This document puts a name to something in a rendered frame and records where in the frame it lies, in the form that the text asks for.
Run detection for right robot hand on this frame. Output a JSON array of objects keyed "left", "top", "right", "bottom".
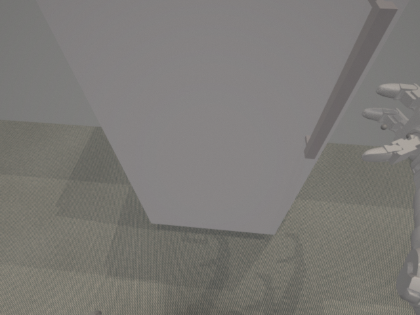
[{"left": 362, "top": 83, "right": 420, "bottom": 165}]

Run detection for fridge door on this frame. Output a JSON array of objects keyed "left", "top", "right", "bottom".
[{"left": 36, "top": 0, "right": 409, "bottom": 235}]

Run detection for robot right upper arm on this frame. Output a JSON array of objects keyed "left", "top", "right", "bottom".
[{"left": 396, "top": 247, "right": 420, "bottom": 315}]

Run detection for handle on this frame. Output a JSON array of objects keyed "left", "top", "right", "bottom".
[{"left": 304, "top": 0, "right": 398, "bottom": 159}]

